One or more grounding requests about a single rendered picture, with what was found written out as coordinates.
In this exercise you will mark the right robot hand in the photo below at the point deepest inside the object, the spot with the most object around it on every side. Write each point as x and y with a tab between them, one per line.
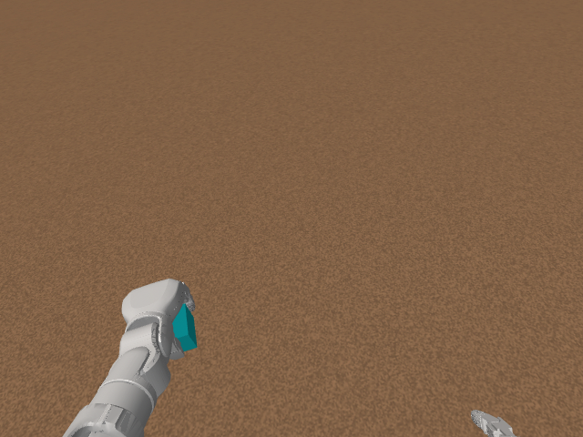
492	426

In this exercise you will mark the left robot hand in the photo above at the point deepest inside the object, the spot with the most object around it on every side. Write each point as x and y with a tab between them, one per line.
166	297

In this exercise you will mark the left robot arm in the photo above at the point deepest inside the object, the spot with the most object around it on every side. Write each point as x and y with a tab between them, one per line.
129	393

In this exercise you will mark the small box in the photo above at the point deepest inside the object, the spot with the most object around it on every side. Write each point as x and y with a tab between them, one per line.
184	329

